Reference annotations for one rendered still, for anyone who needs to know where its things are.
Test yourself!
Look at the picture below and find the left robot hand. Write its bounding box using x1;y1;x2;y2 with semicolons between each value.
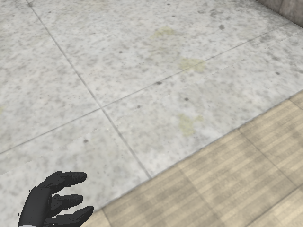
18;170;94;227

